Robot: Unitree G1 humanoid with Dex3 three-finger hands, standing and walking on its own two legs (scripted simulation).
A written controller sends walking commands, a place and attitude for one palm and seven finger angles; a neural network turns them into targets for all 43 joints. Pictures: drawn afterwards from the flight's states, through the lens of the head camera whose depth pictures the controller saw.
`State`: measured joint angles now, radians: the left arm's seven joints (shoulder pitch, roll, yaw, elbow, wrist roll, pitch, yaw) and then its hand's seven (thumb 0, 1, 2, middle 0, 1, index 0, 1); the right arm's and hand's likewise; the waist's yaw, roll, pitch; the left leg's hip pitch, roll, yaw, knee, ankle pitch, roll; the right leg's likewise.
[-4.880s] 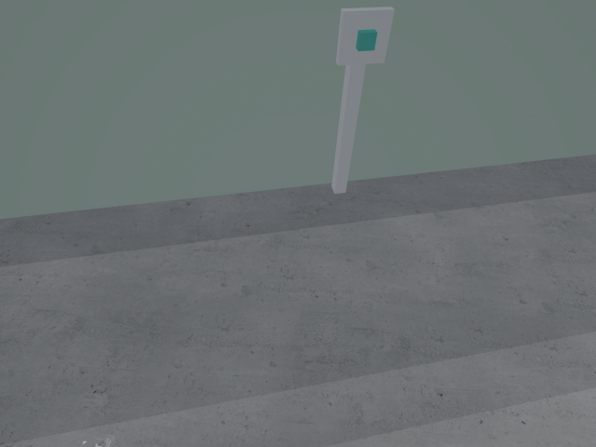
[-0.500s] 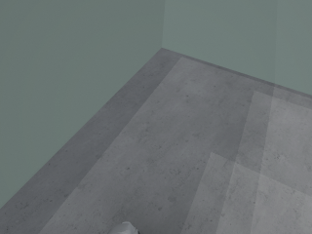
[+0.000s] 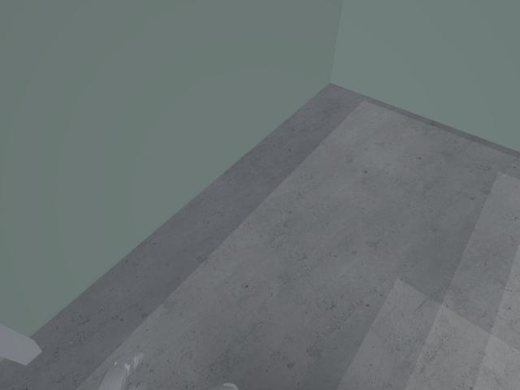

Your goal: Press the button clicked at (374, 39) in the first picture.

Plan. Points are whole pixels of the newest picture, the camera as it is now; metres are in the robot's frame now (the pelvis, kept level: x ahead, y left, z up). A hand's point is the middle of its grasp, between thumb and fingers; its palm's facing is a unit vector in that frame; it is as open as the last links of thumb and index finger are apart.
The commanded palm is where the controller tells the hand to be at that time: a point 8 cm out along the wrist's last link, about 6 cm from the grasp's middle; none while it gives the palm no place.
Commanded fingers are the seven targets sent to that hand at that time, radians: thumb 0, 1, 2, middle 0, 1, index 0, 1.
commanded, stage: turn to face it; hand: left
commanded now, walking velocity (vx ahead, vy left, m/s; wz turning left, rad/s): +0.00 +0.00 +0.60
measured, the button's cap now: out of the picture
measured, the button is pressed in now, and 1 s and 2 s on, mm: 0 0 0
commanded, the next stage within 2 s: take the last steps up to it in 1.32 s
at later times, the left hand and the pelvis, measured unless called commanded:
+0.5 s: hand out of the picture -0.03 +0.25 -0.17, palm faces +0.37 -0.89 -0.28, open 7.4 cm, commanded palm none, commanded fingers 0.00 0.90 0.90 -0.20 -0.30 -0.20 -0.30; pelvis +0.00 +0.02 +0.00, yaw +20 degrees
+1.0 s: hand out of the picture -0.03 +0.19 -0.13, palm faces +0.60 -0.75 -0.28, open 7.4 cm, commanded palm none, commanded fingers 0.00 0.90 0.90 -0.20 -0.30 -0.20 -0.30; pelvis +0.02 -0.02 +0.01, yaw +39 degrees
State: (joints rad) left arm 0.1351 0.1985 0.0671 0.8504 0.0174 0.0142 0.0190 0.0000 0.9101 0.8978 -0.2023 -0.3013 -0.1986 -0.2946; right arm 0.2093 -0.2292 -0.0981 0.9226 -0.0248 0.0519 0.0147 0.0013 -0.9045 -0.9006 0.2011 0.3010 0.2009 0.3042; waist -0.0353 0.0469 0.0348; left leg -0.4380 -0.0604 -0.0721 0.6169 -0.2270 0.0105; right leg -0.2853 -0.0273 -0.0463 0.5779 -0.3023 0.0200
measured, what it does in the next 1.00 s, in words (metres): steps on the spot, turning left: left foot, then right foot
